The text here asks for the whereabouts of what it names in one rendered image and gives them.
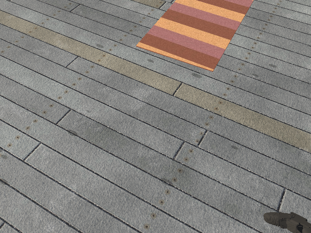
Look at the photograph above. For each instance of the robot right hand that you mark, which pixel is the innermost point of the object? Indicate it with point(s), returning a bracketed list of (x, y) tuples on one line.
[(293, 222)]

